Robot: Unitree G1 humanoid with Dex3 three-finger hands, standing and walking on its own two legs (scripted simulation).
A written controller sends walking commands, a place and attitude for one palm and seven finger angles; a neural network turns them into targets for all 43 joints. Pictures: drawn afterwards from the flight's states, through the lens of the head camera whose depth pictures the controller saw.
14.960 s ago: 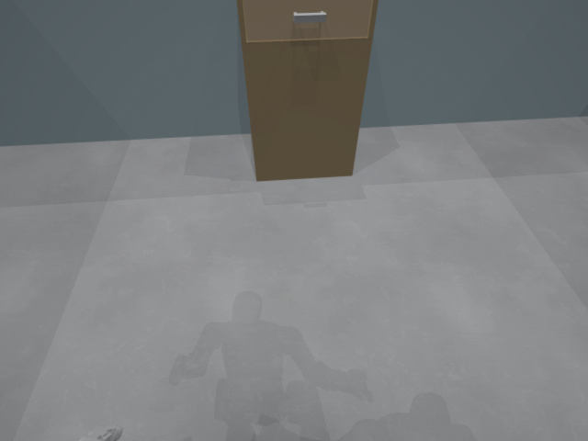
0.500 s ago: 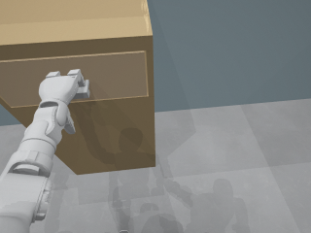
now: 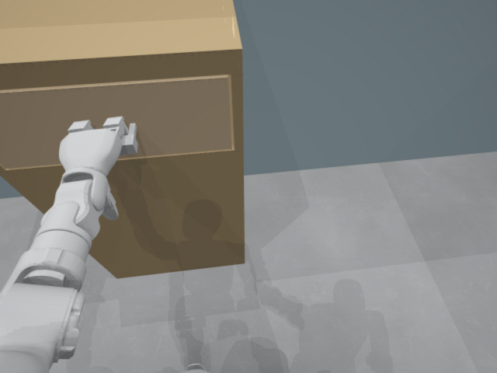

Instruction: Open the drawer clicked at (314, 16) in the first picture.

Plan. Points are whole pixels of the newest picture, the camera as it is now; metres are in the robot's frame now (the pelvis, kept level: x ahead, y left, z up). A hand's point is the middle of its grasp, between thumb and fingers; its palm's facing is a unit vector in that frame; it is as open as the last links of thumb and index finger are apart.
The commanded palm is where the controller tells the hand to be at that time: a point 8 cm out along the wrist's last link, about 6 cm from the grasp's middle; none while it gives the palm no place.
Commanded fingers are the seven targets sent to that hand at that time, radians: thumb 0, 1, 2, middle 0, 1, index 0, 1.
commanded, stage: lower the fingers behind the handle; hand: left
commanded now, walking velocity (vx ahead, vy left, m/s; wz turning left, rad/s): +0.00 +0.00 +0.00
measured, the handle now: (103, 138) +0.51 +0.25 +0.06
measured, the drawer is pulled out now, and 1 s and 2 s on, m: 0.00 0.00 0.09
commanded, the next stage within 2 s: close the thumb around the handle in 0.28 s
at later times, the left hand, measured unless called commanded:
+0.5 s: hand (107, 170) +0.45 +0.24 +0.05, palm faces -0.04 -0.03 -1.00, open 13.6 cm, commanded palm +0.43 +0.24 +0.10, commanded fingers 0.00 -0.11 0.47 -0.33 -1.24 -0.33 -1.24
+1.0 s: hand (106, 168) +0.46 +0.24 +0.05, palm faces -0.05 -0.04 -1.00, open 5.9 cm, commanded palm +0.43 +0.25 +0.10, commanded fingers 0.00 0.90 0.90 -0.40 -1.35 -0.40 -1.35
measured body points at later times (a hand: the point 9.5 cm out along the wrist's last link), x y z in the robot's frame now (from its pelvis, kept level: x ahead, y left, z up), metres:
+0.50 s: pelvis +0.00 +0.00 +0.00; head +0.07 -0.01 +0.44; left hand +0.45 +0.24 +0.10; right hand +0.03 -0.28 -0.13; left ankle +0.03 +0.12 -0.70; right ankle -0.06 -0.12 -0.70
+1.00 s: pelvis +0.00 +0.00 +0.00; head +0.08 -0.01 +0.45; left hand +0.45 +0.24 +0.10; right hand +0.04 -0.28 -0.13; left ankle +0.03 +0.12 -0.70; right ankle -0.06 -0.12 -0.70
